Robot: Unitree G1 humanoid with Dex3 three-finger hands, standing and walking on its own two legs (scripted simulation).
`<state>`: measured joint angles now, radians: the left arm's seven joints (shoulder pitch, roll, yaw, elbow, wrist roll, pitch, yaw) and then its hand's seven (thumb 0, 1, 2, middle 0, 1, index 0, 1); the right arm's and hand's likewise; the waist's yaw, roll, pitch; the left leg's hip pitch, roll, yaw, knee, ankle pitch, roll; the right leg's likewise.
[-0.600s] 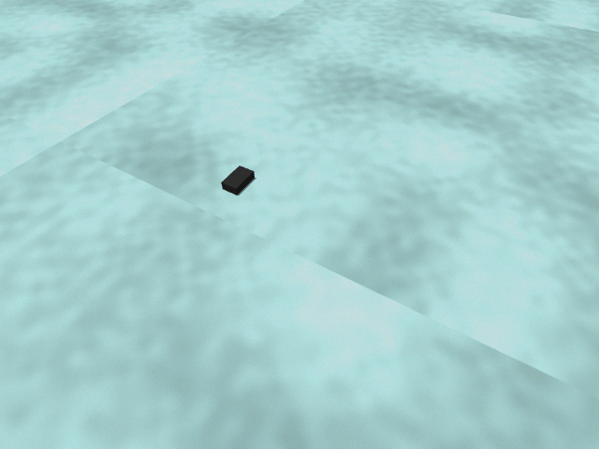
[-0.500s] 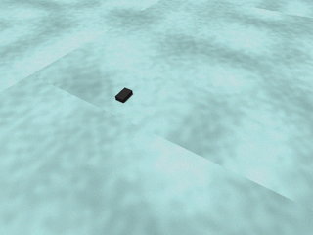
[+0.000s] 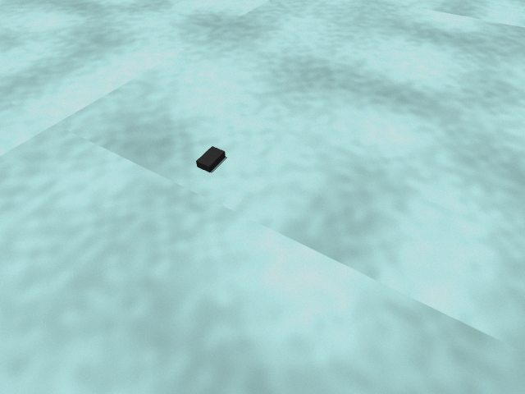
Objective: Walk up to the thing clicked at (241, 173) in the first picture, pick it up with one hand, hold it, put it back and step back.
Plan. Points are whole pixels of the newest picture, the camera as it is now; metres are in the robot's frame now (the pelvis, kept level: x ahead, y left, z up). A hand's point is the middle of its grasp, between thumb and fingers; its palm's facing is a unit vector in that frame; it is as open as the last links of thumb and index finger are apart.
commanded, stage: stand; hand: left
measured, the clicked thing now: (211, 159) +1.45 +0.28 -0.76
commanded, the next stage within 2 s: walk up in 0.52 s
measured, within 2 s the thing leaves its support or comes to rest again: neither
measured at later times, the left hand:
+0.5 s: hand out of the picture +0.07 +0.25 -0.16, palm faces -0.01 -0.94 -0.34, open 7.4 cm
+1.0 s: hand out of the picture +0.15 +0.37 -0.18, palm faces +0.27 -0.93 -0.25, open 7.4 cm
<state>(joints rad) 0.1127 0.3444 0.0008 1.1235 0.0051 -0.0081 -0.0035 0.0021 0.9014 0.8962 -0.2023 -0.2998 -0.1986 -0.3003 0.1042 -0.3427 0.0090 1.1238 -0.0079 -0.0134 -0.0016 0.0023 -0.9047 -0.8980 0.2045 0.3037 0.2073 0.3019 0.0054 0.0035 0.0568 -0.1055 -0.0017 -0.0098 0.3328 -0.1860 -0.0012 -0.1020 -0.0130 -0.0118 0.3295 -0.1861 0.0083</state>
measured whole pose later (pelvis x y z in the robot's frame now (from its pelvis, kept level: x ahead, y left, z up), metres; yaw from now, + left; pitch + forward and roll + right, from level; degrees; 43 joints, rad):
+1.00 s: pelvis +0.12 +0.08 -0.02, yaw +18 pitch -4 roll +1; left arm 0.14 0.47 0.09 0.91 0.05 0.04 -0.12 0.01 0.91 0.90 -0.20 -0.30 -0.19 -0.30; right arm 0.35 -0.42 -0.06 0.94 0.00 -0.07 0.02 0.00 -0.91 -0.90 0.20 0.30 0.21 0.30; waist 0.00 -0.16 0.02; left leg -0.28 -0.01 0.08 0.63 -0.29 0.05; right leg -0.42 -0.06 0.01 1.17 -0.43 -0.02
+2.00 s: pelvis +0.62 +0.06 -0.03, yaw +42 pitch -3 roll +0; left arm 0.31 0.46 0.11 0.74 0.06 0.08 -0.12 0.01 0.90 0.90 -0.20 -0.30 -0.20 -0.30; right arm 0.38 -0.41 -0.02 0.83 -0.01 -0.10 -0.07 0.00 -0.90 -0.90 0.21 0.30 0.21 0.30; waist 0.02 -0.14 0.08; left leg -0.39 0.05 0.05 0.70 -0.27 0.03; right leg -0.54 -0.12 0.07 1.13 -0.43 0.00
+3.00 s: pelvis +1.07 -0.12 -0.06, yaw +53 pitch -1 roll -1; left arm 0.27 0.50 0.16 0.73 0.06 0.08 -0.10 0.00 0.90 0.90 -0.20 -0.30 -0.20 -0.30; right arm 0.32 -0.53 -0.07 0.93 -0.05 -0.06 -0.09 0.00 -0.90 -0.90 0.21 0.31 0.22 0.30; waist -0.01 -0.05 0.05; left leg -0.52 0.21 -0.12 0.90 -0.46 0.02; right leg -0.45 -0.08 0.02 0.90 -0.44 0.05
